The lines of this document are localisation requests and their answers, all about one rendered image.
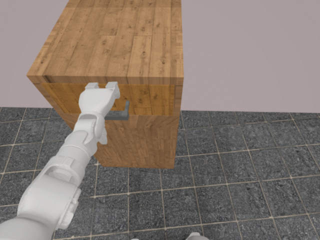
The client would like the robot left hand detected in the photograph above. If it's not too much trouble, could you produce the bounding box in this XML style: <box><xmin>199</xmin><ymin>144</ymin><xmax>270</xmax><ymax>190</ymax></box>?
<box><xmin>78</xmin><ymin>81</ymin><xmax>120</xmax><ymax>145</ymax></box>

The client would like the left robot upper arm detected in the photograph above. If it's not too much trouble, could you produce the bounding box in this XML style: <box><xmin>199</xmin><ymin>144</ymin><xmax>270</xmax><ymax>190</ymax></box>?
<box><xmin>0</xmin><ymin>174</ymin><xmax>82</xmax><ymax>240</ymax></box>

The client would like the drawer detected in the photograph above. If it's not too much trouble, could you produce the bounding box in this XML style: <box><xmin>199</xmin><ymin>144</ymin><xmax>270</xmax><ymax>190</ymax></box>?
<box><xmin>41</xmin><ymin>83</ymin><xmax>175</xmax><ymax>116</ymax></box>

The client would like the right robot shin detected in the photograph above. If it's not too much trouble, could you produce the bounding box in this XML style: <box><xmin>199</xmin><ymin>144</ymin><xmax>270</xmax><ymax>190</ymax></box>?
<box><xmin>187</xmin><ymin>232</ymin><xmax>200</xmax><ymax>239</ymax></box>

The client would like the handle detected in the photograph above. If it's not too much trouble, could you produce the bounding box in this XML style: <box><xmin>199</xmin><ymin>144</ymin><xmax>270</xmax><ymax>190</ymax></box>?
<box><xmin>104</xmin><ymin>100</ymin><xmax>130</xmax><ymax>121</ymax></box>

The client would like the left robot forearm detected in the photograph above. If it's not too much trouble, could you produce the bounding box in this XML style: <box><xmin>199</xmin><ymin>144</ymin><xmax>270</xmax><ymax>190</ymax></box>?
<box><xmin>17</xmin><ymin>111</ymin><xmax>105</xmax><ymax>216</ymax></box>

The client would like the cabinet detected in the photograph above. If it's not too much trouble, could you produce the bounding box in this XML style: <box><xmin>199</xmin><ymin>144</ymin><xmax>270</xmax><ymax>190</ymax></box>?
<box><xmin>26</xmin><ymin>0</ymin><xmax>184</xmax><ymax>169</ymax></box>

